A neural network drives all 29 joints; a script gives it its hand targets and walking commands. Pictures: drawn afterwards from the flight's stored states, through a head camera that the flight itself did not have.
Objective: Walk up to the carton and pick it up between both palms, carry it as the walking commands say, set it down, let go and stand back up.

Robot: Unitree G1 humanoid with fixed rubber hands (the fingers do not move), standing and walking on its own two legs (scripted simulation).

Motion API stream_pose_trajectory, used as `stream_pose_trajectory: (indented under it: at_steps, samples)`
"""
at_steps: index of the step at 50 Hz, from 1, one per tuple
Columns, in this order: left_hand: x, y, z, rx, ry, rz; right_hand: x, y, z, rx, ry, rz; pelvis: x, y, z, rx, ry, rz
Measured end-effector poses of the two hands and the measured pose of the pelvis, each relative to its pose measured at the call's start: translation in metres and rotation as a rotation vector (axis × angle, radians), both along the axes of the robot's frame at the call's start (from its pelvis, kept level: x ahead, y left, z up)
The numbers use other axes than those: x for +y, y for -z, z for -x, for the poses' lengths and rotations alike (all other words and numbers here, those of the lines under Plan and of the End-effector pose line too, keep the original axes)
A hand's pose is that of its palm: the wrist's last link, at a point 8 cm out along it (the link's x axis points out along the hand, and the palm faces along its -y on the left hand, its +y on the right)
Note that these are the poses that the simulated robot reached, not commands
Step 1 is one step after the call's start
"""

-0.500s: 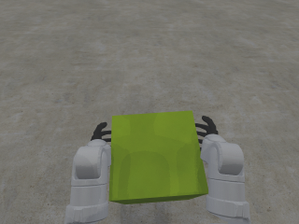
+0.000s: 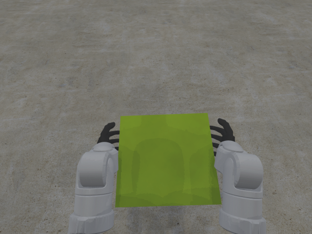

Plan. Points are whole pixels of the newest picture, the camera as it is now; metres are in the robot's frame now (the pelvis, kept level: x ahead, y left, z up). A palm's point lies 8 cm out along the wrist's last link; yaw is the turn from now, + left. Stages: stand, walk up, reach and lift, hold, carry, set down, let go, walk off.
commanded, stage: carry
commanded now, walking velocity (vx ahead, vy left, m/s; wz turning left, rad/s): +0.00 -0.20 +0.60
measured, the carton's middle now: (165, 166) +0.29 -0.02 -0.02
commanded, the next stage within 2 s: none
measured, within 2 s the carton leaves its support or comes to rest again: neither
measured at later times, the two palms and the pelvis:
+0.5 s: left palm (117, 203) +0.17 +0.09 +0.08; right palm (238, 159) +0.26 -0.18 +0.07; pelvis -0.06 -0.13 +0.00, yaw +17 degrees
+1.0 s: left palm out of the picture +0.07 +0.03 +0.09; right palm (245, 161) +0.25 -0.19 +0.10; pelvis -0.09 -0.25 +0.00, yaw +32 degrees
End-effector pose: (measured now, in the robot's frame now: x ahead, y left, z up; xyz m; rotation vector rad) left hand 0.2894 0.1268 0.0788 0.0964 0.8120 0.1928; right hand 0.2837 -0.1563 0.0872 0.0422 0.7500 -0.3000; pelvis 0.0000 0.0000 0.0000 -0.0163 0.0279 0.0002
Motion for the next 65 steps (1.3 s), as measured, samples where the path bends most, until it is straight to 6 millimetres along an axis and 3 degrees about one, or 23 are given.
stream_pose_trajectory:
  at_steps: [5, 12, 16, 22, 29, 35, 39, 45, 48, 52, 58, 61, 65]
  samples:
    - [-0.007, -0.003, 0.024, -0.018, -0.054, 0.005, -0.007, -0.003, 0.01, -0.018, -0.051, 0.003, -0.022, 0.003, 0.016, -0.011, -0.057, 0.006]
    - [0.005, 0.008, 0.069, -0.006, -0.173, 0.033, 0.009, -0.004, 0.018, -0.007, -0.175, 0.035, -0.045, 0.007, 0.038, -0.008, -0.121, 0.01]
    - [0.001, 0.007, 0.096, 0.042, -0.263, 0.02, 0.009, 0.002, 0.021, 0.042, -0.267, 0.027, -0.067, 0.0, 0.047, -0.001, -0.172, 0.011]
    - [-0.024, 0.003, 0.111, -0.001, -0.356, 0.0, -0.01, 0.007, 0.016, -0.004, -0.337, -0.015, -0.111, 0.009, 0.057, 0.011, -0.23, 0.008]
    - [-0.053, 0.004, 0.128, 0.043, -0.358, 0.005, -0.039, 0.007, 0.032, 0.031, -0.343, -0.003, -0.142, -0.001, 0.071, 0.028, -0.346, -0.021]
    - [-0.046, 0.011, 0.153, -0.043, -0.429, 0.046, -0.023, -0.004, 0.036, -0.05, -0.408, 0.022, -0.16, 0.013, 0.085, 0.033, -0.424, 0.012]
    - [-0.047, 0.021, 0.189, 0.03, -0.523, 0.069, -0.01, 0.001, 0.044, 0.02, -0.522, 0.069, -0.178, 0.001, 0.088, 0.018, -0.445, 0.021]
    - [-0.064, 0.005, 0.221, 0.027, -0.66, 0.037, -0.008, -0.003, 0.046, 0.022, -0.639, 0.017, -0.214, -0.009, 0.092, 0.015, -0.517, 0.034]
    - [-0.078, -0.007, 0.223, -0.029, -0.711, 0.021, -0.017, -0.01, 0.041, -0.03, -0.679, -0.01, -0.237, -0.005, 0.09, 0.02, -0.544, 0.026]
    - [-0.11, -0.011, 0.219, -0.063, -0.728, -0.012, -0.047, -0.007, 0.034, -0.069, -0.701, -0.037, -0.27, 0.007, 0.082, 0.022, -0.582, 0.004]
    - [-0.152, -0.007, 0.22, 0.039, -0.683, -0.011, -0.096, 0.004, 0.044, 0.021, -0.662, -0.023, -0.302, -0.003, 0.085, 0.017, -0.68, -0.033]
    - [-0.161, -0.004, 0.228, 0.029, -0.69, 0.02, -0.103, -0.003, 0.05, 0.011, -0.669, 0.003, -0.316, -0.004, 0.088, 0.02, -0.72, -0.034]
    - [-0.164, 0.001, 0.253, -0.014, -0.757, 0.046, -0.091, -0.01, 0.058, -0.027, -0.736, 0.02, -0.333, 0.002, 0.092, 0.023, -0.782, -0.009]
